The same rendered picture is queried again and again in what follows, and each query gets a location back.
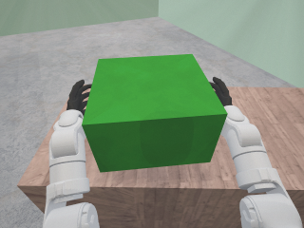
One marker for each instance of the robot left forearm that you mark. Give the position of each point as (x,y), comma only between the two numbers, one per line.
(67,162)

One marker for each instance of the pedestal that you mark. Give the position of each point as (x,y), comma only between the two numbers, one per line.
(195,195)

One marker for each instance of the carton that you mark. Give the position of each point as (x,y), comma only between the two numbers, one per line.
(151,111)

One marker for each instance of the left robot hand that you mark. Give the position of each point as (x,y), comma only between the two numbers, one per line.
(76,98)

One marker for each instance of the left robot upper arm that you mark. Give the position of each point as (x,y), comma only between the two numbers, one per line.
(80,215)

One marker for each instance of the robot right forearm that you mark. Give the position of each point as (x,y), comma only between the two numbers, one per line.
(254,170)

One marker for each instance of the right robot hand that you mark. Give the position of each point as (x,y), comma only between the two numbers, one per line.
(222,91)

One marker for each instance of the right robot upper arm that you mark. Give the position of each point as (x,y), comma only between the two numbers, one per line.
(268,211)

